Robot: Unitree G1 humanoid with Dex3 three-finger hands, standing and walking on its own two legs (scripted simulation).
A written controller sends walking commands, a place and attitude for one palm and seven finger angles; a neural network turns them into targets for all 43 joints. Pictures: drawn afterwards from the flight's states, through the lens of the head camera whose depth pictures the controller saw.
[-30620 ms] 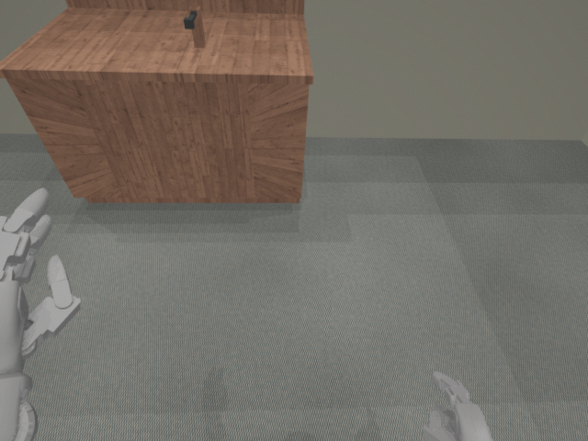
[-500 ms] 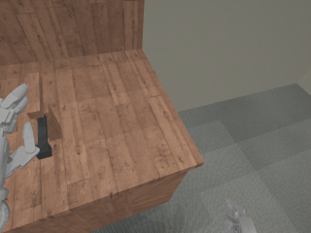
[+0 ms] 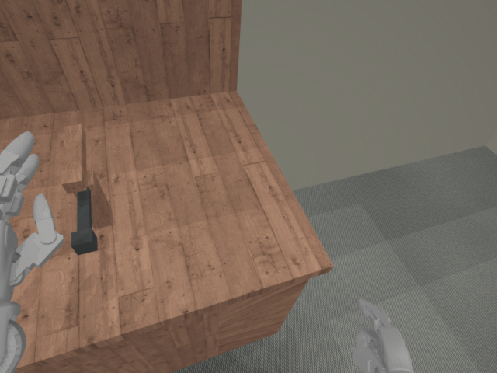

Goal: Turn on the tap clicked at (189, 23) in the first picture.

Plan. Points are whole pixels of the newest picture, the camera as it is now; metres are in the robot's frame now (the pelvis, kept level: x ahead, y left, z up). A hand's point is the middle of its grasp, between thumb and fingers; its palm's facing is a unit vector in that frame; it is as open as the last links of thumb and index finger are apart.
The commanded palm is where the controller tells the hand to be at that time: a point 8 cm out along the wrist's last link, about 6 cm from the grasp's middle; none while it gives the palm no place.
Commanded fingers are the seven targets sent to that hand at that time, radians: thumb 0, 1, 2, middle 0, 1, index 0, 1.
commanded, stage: look again from close up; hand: left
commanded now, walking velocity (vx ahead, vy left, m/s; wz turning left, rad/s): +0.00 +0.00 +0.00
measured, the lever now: (84, 241) +0.27 +0.29 +0.05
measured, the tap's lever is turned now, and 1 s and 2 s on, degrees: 0 0 0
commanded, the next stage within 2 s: shuffle to correct the standing spot in 0.18 s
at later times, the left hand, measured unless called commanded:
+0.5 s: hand (77, 245) +0.21 +0.22 +0.17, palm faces +0.35 -0.85 -0.39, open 7.5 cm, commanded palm +0.15 +0.26 +0.17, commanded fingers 0.00 0.90 0.90 -0.20 -0.30 -0.20 -0.30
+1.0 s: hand (51, 302) +0.15 +0.22 +0.16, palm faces +0.42 -0.81 -0.41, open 7.5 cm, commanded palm +0.10 +0.25 +0.17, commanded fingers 0.00 0.90 0.90 -0.20 -0.30 -0.20 -0.30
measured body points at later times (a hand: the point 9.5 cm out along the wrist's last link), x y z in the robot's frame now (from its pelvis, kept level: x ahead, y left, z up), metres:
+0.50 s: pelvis -0.02 -0.02 +0.00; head +0.01 +0.00 +0.45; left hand +0.18 +0.27 +0.19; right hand +0.16 -0.25 -0.07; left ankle +0.03 +0.08 -0.74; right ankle -0.01 -0.14 -0.74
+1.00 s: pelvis -0.06 -0.04 -0.01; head -0.02 -0.01 +0.44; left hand +0.12 +0.27 +0.18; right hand +0.11 -0.27 -0.09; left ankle -0.03 +0.07 -0.74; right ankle -0.01 -0.14 -0.74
